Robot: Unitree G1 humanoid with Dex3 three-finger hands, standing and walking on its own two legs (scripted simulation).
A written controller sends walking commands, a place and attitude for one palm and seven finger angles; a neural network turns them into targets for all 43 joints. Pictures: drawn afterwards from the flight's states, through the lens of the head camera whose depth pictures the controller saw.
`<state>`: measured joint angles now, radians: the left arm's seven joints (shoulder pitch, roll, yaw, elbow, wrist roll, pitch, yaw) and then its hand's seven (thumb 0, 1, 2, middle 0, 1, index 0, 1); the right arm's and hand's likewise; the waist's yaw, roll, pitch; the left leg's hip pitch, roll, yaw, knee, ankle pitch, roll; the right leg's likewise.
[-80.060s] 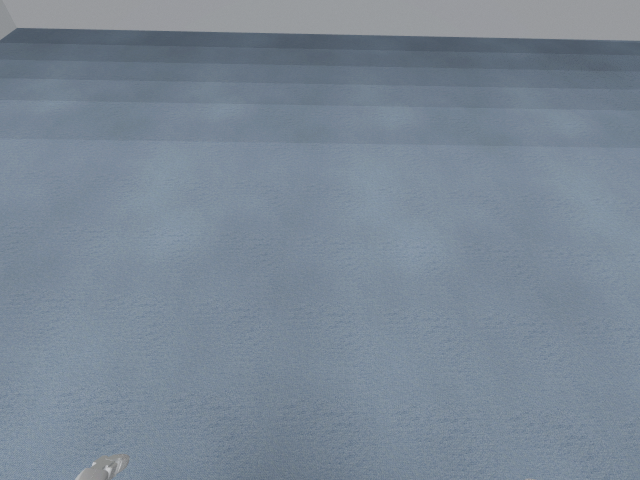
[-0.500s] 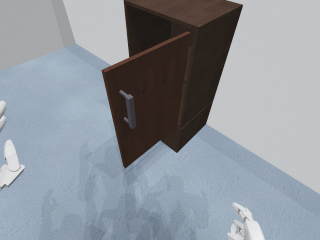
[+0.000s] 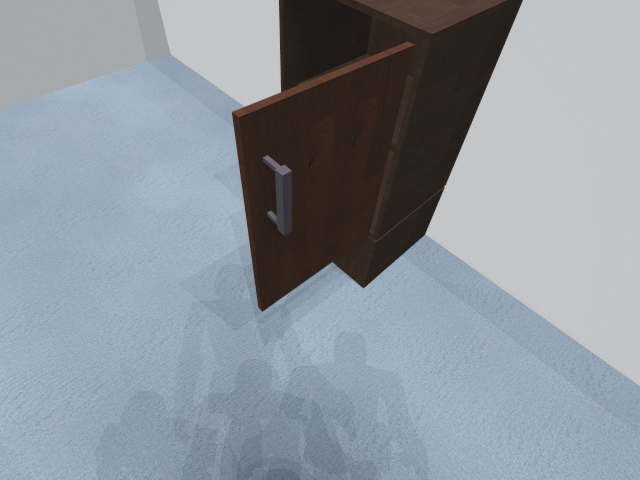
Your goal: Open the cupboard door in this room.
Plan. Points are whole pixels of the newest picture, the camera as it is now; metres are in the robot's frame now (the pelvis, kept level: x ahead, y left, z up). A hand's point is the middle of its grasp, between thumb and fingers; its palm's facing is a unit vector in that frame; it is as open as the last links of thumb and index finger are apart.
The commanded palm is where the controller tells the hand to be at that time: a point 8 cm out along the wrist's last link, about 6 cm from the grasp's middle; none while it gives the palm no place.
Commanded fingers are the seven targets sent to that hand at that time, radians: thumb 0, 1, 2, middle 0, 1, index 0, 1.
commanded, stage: let the arm hang, fingers relaxed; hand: left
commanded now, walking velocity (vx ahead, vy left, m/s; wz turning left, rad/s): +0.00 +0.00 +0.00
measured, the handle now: (277, 196) +0.58 +0.12 -0.03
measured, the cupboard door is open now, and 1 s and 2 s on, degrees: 88 88 88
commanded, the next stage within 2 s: look to check the result in 0.68 s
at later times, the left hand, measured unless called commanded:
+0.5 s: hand out of the picture +0.01 +0.16 -0.17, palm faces +0.02 -0.98 -0.19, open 7.3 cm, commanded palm none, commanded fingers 0.00 0.90 0.90 -0.20 -0.30 -0.20 -0.30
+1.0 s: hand out of the picture +0.01 +0.15 -0.17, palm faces +0.04 -0.98 -0.18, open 7.4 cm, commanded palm none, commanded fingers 0.00 0.90 0.90 -0.20 -0.30 -0.20 -0.30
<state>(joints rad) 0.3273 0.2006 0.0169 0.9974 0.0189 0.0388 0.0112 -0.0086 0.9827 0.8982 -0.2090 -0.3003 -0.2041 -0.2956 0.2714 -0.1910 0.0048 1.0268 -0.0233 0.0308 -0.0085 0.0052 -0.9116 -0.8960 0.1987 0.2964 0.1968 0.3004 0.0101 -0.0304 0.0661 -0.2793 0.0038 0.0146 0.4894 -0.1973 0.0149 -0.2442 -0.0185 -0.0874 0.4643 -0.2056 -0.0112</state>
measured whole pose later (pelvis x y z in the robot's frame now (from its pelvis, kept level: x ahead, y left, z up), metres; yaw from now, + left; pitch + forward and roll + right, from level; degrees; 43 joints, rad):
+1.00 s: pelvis +0.02 -0.01 +0.01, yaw -1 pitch -1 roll +0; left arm 0.29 0.12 0.02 1.15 0.01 0.00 0.03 0.00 0.91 0.90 -0.20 -0.30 -0.20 -0.30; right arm 0.29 -0.12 -0.01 1.15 -0.02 0.00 -0.03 0.00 -0.91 -0.90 0.20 0.30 0.20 0.30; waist 0.00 0.01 0.05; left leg -0.19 0.01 0.03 0.41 -0.20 0.00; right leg -0.18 -0.01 -0.07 0.42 -0.22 -0.02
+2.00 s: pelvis +0.04 -0.02 +0.01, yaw -1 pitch -1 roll +0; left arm 0.27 0.15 0.02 1.15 0.01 -0.01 0.03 0.00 0.91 0.90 -0.20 -0.30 -0.20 -0.30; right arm 0.26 -0.15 -0.01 1.16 -0.02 0.00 -0.03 0.00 -0.91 -0.90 0.20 0.30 0.20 0.30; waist 0.00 0.01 0.05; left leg -0.15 0.03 0.02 0.38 -0.21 -0.02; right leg -0.13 0.01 -0.08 0.38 -0.23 -0.03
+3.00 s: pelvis +0.05 -0.01 +0.01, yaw -1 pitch -1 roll +0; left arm 0.22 0.20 0.02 1.15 0.01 -0.02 0.02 0.00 0.91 0.90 -0.20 -0.30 -0.20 -0.30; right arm 0.22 -0.20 0.00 1.15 -0.02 -0.01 -0.03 0.00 -0.91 -0.90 0.20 0.30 0.20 0.30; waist 0.00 0.01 0.05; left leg -0.11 0.02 0.03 0.34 -0.20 -0.01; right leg -0.10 0.00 -0.07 0.34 -0.22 -0.02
